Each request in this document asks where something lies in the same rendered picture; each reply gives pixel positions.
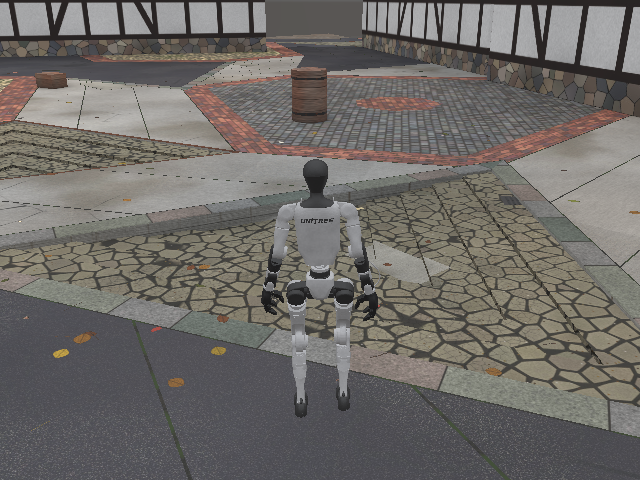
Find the robot right hand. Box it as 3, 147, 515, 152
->
355, 292, 378, 321

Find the left robot forearm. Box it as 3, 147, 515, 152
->
263, 244, 282, 292

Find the right robot forearm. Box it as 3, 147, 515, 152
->
354, 243, 376, 295

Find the humanoid robot torso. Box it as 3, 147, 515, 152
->
294, 197, 341, 300

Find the robot left hand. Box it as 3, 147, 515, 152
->
261, 288, 284, 315

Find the left robot upper arm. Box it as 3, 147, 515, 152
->
272, 203, 296, 259

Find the right robot upper arm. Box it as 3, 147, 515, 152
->
338, 202, 364, 259

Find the robot left thigh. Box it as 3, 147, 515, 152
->
286, 280, 308, 352

